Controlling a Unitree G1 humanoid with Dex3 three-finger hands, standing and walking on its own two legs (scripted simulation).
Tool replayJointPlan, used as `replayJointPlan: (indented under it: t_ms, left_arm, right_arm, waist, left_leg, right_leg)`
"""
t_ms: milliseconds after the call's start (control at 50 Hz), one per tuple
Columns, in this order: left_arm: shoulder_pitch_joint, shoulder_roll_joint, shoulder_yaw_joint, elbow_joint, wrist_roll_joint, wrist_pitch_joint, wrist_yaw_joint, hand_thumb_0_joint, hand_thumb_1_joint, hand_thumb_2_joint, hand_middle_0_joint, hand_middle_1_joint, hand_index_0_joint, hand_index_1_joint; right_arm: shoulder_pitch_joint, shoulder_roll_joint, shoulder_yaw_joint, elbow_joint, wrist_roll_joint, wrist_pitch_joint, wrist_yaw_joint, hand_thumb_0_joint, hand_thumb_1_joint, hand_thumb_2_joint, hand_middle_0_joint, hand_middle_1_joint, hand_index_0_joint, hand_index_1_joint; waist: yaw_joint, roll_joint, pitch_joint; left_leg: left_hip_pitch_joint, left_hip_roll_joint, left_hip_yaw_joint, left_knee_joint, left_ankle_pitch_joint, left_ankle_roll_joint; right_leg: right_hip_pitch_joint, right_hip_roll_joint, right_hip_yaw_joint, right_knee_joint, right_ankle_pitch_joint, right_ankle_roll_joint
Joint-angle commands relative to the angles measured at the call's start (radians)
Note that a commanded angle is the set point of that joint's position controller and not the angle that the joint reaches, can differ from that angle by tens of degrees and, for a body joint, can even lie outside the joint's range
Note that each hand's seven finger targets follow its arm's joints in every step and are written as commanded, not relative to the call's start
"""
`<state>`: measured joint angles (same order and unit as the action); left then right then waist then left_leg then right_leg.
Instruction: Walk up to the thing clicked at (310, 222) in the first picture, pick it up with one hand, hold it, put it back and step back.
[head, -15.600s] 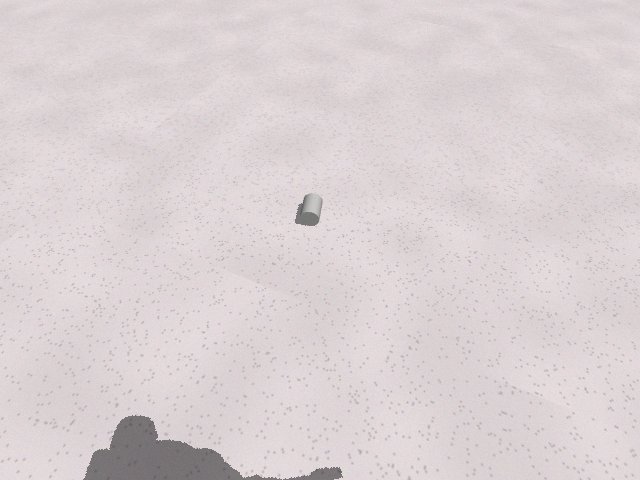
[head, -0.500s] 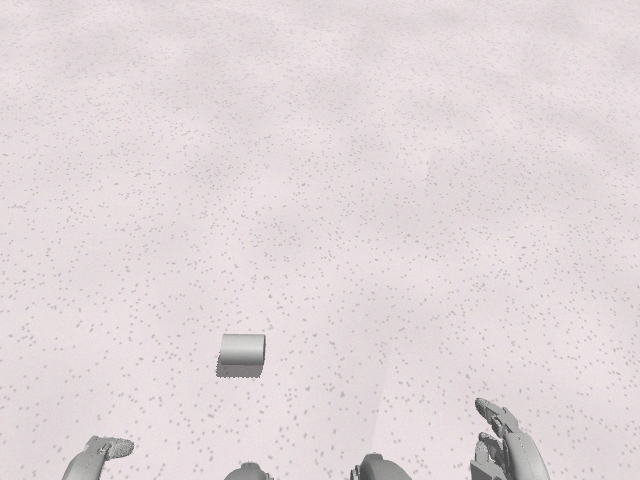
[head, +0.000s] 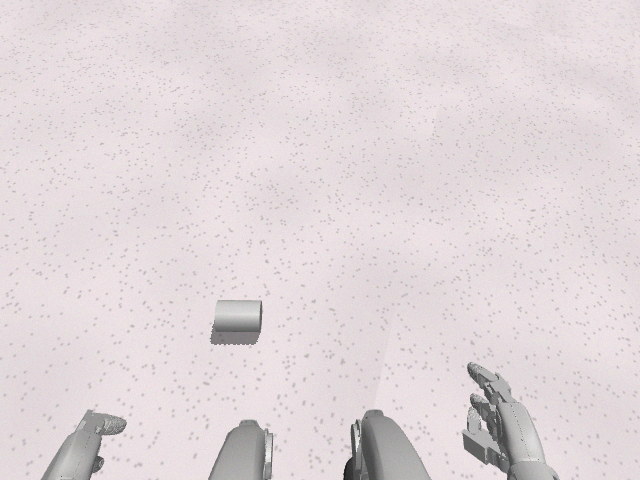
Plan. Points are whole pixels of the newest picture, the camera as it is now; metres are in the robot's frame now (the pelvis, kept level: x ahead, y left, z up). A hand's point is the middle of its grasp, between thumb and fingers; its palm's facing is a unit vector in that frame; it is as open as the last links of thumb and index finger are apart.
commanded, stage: rise first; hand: left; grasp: from above
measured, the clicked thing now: (239, 315) +0.52 +0.17 -0.61
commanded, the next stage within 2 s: none
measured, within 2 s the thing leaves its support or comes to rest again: neither
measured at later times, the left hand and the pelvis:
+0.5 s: hand (174, 375) +0.32 +0.25 -0.33, palm faces -0.50 -0.29 -0.81, open 13.8 cm; pelvis -0.06 -0.01 -0.19, yaw +0 degrees
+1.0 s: hand (190, 340) +0.41 +0.25 -0.42, palm faces -0.48 -0.01 -0.88, open 13.9 cm; pelvis -0.08 +0.01 -0.27, yaw -3 degrees
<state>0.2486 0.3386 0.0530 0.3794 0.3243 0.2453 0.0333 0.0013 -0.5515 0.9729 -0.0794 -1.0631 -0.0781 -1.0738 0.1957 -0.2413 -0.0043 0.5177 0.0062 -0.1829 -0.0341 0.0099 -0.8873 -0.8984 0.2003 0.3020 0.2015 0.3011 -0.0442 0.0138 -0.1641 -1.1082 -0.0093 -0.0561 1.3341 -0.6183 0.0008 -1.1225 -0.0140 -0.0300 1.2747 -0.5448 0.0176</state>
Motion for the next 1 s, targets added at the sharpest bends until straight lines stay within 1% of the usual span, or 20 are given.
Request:
replayJointPlan:
  t_ms: [0,20,40,80,120,160,200,260,340,360,400,480,560,720,800,860,900,940,960,980]
  left_arm:
    - [-0.204,0.169,0.048,-0.013,0.101,-0.122,0.038,0.000,-0.562,0.990,-0.080,-1.068,-0.065,-1.083]
    - [-0.263,0.196,0.060,-0.012,0.127,-0.149,0.047,0.000,-0.554,0.987,-0.076,-1.069,-0.065,-1.080]
    - [-0.275,0.176,0.034,0.037,0.153,-0.166,0.052,0.000,-0.565,0.993,-0.076,-1.070,-0.065,-1.081]
    - [-0.355,0.208,0.038,0.039,0.198,-0.201,0.067,0.000,-0.558,1.000,-0.080,-1.058,-0.065,-1.073]
    - [-0.396,0.243,0.054,0.100,0.245,-0.218,0.085,0.000,-0.567,0.995,-0.085,-1.069,-0.076,-1.078]
    - [-0.481,0.275,0.066,0.141,0.293,-0.230,0.103,0.000,-0.579,1.005,-0.084,-1.069,-0.074,-1.079]
    - [-0.528,0.271,0.051,0.205,0.336,-0.235,0.112,0.000,-0.563,1.000,-0.081,-1.065,-0.074,-1.072]
    - [-0.673,0.310,0.057,0.270,0.398,-0.258,0.125,0.000,-0.533,0.987,-0.086,-1.063,-0.085,-1.064]
    - [-0.865,0.394,0.070,0.375,0.489,-0.306,0.143,0.000,-0.497,0.951,-0.116,-1.043,-0.128,-1.031]
    - [-0.912,0.376,0.052,0.427,0.507,-0.318,0.144,0.000,-0.501,0.959,-0.100,-1.049,-0.116,-1.033]
    - [-0.983,0.394,0.053,0.482,0.537,-0.348,0.149,0.000,-0.477,0.967,-0.080,-1.056,-0.098,-1.038]
    - [-1.158,0.480,0.057,0.553,0.618,-0.403,0.169,0.000,-0.473,0.967,-0.083,-1.041,-0.102,-1.021]
    - [-1.255,0.509,0.052,0.640,0.670,-0.440,0.192,0.000,-0.474,0.971,-0.087,-1.020,-0.105,-1.002]
    - [-1.430,0.595,0.051,0.765,0.806,-0.481,0.246,0.000,-0.493,0.988,-0.071,-0.989,-0.084,-0.975]
    - [-1.471,0.578,0.031,0.813,0.859,-0.488,0.266,0.000,-0.498,0.992,-0.069,-0.973,-0.080,-0.962]
    - [-1.530,0.589,0.027,0.797,0.897,-0.492,0.278,0.000,-0.494,0.988,-0.060,-0.986,-0.076,-0.970]
    - [-1.526,0.616,0.037,0.815,0.923,-0.490,0.288,0.000,-0.498,0.988,-0.060,-0.988,-0.077,-0.972]
    - [-1.530,0.593,0.028,0.861,0.938,-0.494,0.295,0.000,-0.502,0.993,-0.061,-0.978,-0.074,-0.964]
    - [-1.556,0.617,0.039,0.838,0.941,-0.497,0.301,0.000,-0.496,0.986,-0.059,-0.985,-0.076,-0.967]
    - [-1.549,0.598,0.025,0.862,0.953,-0.496,0.304,0.000,-0.509,0.997,-0.058,-0.979,-0.070,-0.967]
  right_arm:
    - [-0.006,-0.169,-0.079,-0.070,0.007,-0.073,0.005,0.000,-0.856,-0.893,0.200,0.300,0.200,0.300]
    - [-0.027,-0.174,-0.079,-0.079,0.007,-0.082,0.007,0.000,-0.853,-0.892,0.200,0.300,0.200,0.300]
    - [-0.017,-0.177,-0.081,-0.054,0.009,-0.084,0.012,0.000,-0.868,-0.895,0.200,0.300,0.200,0.300]
    - [-0.027,-0.191,-0.092,-0.050,0.011,-0.092,0.015,0.000,-0.863,-0.894,0.200,0.300,0.200,0.300]
    - [-0.026,-0.201,-0.093,-0.018,0.012,-0.092,0.020,0.000,-0.889,-0.902,0.200,0.300,0.200,0.300]
    - [-0.010,-0.205,-0.097,0.006,0.013,-0.088,0.024,0.000,-0.902,-0.905,0.200,0.300,0.200,0.300]
    - [0.001,-0.210,-0.103,0.029,0.012,-0.081,0.032,0.000,-0.895,-0.904,0.200,0.300,0.200,0.300]
    - [0.025,-0.211,-0.110,0.059,0.006,-0.068,0.048,0.000,-0.883,-0.900,0.200,0.300,0.200,0.300]
    - [0.045,-0.217,-0.121,0.088,-0.004,-0.046,0.060,0.000,-0.914,-0.907,0.200,0.300,0.200,0.300]
    - [0.055,-0.218,-0.118,0.095,-0.008,-0.040,0.066,0.000,-0.917,-0.907,0.201,0.300,0.200,0.300]
    - [0.070,-0.215,-0.120,0.105,-0.016,-0.027,0.076,0.000,-0.876,-0.897,0.200,0.300,0.200,0.300]
    - [0.090,-0.225,-0.118,0.116,-0.030,0.001,0.082,0.000,-0.883,-0.899,0.200,0.300,0.200,0.300]
    - [0.097,-0.223,-0.106,0.125,-0.044,0.031,0.089,0.000,-0.892,-0.902,0.200,0.300,0.200,0.300]
    - [0.138,-0.246,-0.089,0.164,-0.070,0.098,0.107,0.000,-0.899,-0.904,0.200,0.300,0.200,0.300]
    - [0.153,-0.261,-0.082,0.183,-0.082,0.119,0.117,0.000,-0.899,-0.904,0.200,0.300,0.200,0.300]
    - [0.175,-0.272,-0.076,0.189,-0.093,0.134,0.128,0.000,-0.898,-0.903,0.200,0.300,0.200,0.300]
    - [0.189,-0.279,-0.075,0.189,-0.097,0.143,0.133,0.000,-0.899,-0.904,0.200,0.300,0.200,0.300]
    - [0.201,-0.278,-0.069,0.193,-0.107,0.149,0.141,0.000,-0.899,-0.904,0.200,0.300,0.200,0.300]
    - [0.200,-0.282,-0.072,0.199,-0.108,0.152,0.142,0.000,-0.899,-0.903,0.200,0.300,0.200,0.300]
    - [0.201,-0.279,-0.065,0.193,-0.112,0.154,0.145,0.000,-0.898,-0.903,0.200,0.300,0.200,0.300]
  waist:
    - [-0.024,0.069,-0.238]
    - [-0.016,0.082,-0.270]
    - [-0.020,0.080,-0.292]
    - [-0.023,0.091,-0.374]
    - [-0.004,0.099,-0.406]
    - [-0.006,0.093,-0.471]
    - [-0.008,0.069,-0.508]
    - [-0.008,0.041,-0.565]
    - [-0.022,0.035,-0.602]
    - [-0.044,0.022,-0.594]
    - [-0.044,0.012,-0.612]
    - [-0.066,0.046,-0.642]
    - [-0.102,0.062,-0.611]
    - [-0.150,0.166,-0.588]
    - [-0.173,0.245,-0.566]
    - [-0.185,0.306,-0.605]
    - [-0.187,0.286,-0.623]
    - [-0.212,0.283,-0.591]
    - [-0.206,0.288,-0.591]
    - [-0.215,0.291,-0.581]
  left_leg:
    - [0.031,-0.005,0.007,-0.079,0.197,-0.002]
    - [0.009,-0.007,0.008,-0.051,0.186,-0.002]
    - [-0.011,-0.009,0.010,-0.028,0.178,-0.004]
    - [-0.047,-0.015,0.018,0.035,0.188,-0.001]
    - [-0.096,-0.018,0.021,0.081,0.208,-0.004]
    - [-0.146,-0.024,0.035,0.142,0.240,0.001]
    - [-0.200,-0.028,0.041,0.199,0.268,0.007]
    - [-0.308,-0.034,0.056,0.277,0.241,0.018]
    - [-0.402,-0.037,0.071,0.364,0.190,0.023]
    - [-0.452,-0.040,0.067,0.382,0.160,0.026]
    - [-0.480,-0.041,0.067,0.415,0.144,0.029]
    - [-0.537,-0.045,0.073,0.476,0.076,0.032]
    - [-0.580,-0.049,0.063,0.505,0.011,0.034]
    - [-0.598,-0.046,0.034,0.565,-0.016,0.031]
    - [-0.545,-0.038,0.002,0.574,0.027,0.015]
    - [-0.512,-0.037,-0.005,0.593,0.112,0.007]
    - [-0.504,-0.037,-0.007,0.609,0.131,0.008]
    - [-0.532,-0.037,-0.010,0.621,0.125,0.009]
    - [-0.535,-0.036,-0.012,0.621,0.110,0.011]
    - [-0.532,-0.035,-0.014,0.628,0.119,0.009]
  right_leg:
    - [0.003,0.015,0.011,0.004,0.136,-0.050]
    - [-0.023,0.012,0.014,0.036,0.130,-0.049]
    - [-0.048,0.013,0.017,0.064,0.126,-0.051]
    - [-0.084,0.013,0.021,0.114,0.144,-0.051]
    - [-0.125,0.011,0.020,0.169,0.162,-0.054]
    - [-0.136,0.013,0.025,0.211,0.199,-0.055]
    - [-0.165,0.013,0.023,0.254,0.227,-0.055]
    - [-0.178,0.012,0.026,0.298,0.223,-0.050]
    - [-0.233,0.011,0.027,0.355,0.172,-0.045]
    - [-0.262,0.010,0.022,0.374,0.142,-0.045]
    - [-0.290,0.009,0.013,0.404,0.113,-0.044]
    - [-0.362,0.010,0.005,0.444,0.033,-0.042]
    - [-0.445,0.011,-0.017,0.484,-0.045,-0.043]
    - [-0.612,0.007,-0.057,0.586,-0.049,-0.049]
    - [-0.717,0.000,-0.078,0.646,-0.004,-0.056]
    - [-0.741,-0.004,-0.080,0.678,0.056,-0.060]
    - [-0.740,-0.005,-0.083,0.684,0.070,-0.058]
    - [-0.749,-0.006,-0.086,0.695,0.070,-0.055]
    - [-0.762,-0.007,-0.086,0.696,0.059,-0.056]
    - [-0.772,-0.006,-0.090,0.702,0.063,-0.056]
